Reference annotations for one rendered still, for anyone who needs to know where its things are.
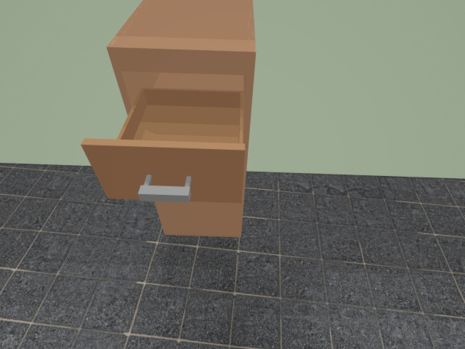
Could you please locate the drawer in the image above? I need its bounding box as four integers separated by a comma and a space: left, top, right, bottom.
81, 87, 245, 203

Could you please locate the cabinet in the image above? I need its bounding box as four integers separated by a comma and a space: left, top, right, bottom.
107, 0, 256, 237

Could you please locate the handle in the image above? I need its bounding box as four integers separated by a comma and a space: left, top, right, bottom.
138, 174, 192, 203

